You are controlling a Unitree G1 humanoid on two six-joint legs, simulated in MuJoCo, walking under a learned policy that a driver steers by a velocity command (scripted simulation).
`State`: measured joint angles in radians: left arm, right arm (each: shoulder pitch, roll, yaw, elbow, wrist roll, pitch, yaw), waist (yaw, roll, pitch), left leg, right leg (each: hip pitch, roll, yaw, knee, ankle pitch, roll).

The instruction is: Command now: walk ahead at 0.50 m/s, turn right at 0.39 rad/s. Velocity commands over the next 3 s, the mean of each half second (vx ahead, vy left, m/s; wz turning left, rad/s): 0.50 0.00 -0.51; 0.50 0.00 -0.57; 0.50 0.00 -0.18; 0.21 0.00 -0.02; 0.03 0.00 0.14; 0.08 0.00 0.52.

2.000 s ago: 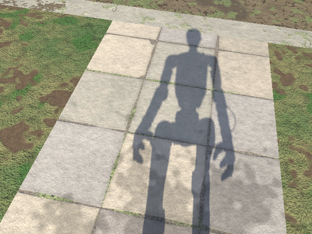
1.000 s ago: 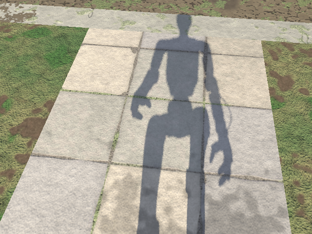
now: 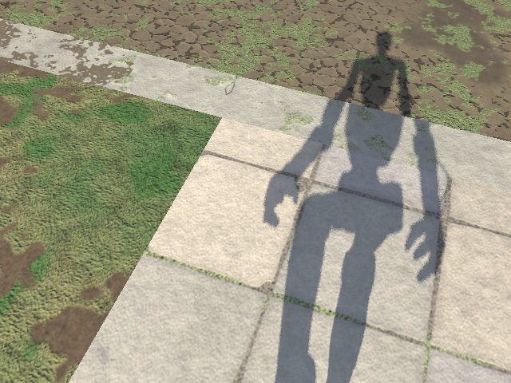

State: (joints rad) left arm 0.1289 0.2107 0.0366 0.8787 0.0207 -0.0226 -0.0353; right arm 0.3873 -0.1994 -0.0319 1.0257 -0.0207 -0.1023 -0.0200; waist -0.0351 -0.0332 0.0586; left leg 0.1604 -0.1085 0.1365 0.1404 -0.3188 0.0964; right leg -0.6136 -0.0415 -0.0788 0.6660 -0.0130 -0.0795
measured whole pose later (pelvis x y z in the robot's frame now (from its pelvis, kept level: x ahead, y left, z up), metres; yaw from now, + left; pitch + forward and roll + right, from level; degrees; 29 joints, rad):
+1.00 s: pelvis +0.54 -0.10 +0.01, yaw -35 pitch +1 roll +1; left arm 0.10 0.28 0.05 0.71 0.04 0.00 -0.07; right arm 0.40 -0.26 -0.05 0.86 -0.02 -0.09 0.01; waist -0.06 -0.05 0.03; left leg -0.02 0.00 0.20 0.25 -0.25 0.02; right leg -0.66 -0.06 0.01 0.83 -0.08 -0.04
